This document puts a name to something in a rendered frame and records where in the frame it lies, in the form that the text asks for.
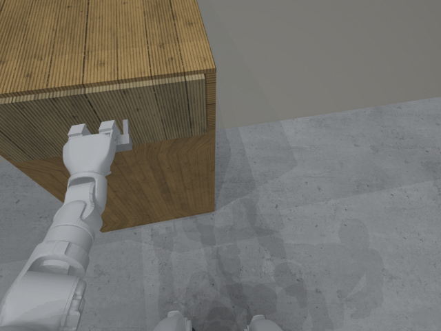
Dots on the robot left hand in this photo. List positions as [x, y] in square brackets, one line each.
[86, 152]

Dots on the drawer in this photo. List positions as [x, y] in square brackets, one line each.
[36, 126]

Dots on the handle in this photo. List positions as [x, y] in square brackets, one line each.
[123, 142]

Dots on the left robot shin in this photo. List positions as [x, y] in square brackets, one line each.
[174, 314]

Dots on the cabinet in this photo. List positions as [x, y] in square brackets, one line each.
[57, 45]

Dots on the robot left thigh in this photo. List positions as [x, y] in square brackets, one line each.
[174, 324]

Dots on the left robot forearm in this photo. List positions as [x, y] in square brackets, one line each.
[65, 249]

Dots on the left robot upper arm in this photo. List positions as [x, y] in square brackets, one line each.
[45, 302]

